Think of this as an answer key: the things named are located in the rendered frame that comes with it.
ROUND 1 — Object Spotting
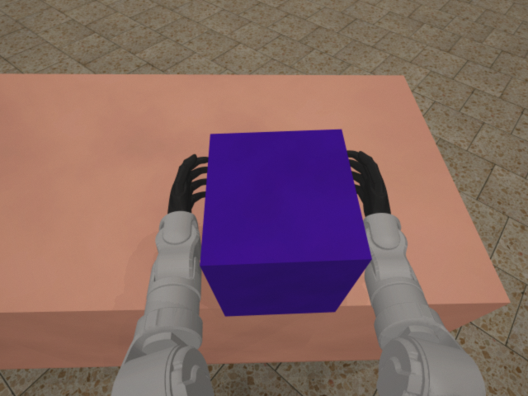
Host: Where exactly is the left robot forearm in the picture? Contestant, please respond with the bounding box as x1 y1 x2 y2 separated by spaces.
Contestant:
111 211 203 396

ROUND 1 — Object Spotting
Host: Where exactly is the robot right hand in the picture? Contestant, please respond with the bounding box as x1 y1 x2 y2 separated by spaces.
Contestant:
347 150 391 217

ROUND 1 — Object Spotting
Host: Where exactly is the right robot forearm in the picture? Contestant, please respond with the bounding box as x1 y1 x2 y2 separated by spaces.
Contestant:
363 213 486 394

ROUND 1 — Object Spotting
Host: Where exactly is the robot left upper arm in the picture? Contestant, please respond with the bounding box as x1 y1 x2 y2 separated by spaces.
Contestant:
112 344 215 396

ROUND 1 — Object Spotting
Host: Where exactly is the carton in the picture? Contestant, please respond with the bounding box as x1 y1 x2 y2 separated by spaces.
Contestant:
200 130 372 317

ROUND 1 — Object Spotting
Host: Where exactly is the pedestal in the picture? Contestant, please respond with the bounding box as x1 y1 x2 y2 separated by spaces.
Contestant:
0 73 511 370

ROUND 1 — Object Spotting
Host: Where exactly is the robot right upper arm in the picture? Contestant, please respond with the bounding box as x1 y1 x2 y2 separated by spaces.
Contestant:
376 336 486 396

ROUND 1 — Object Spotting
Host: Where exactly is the robot left hand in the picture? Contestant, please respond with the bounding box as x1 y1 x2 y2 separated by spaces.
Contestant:
167 154 208 214

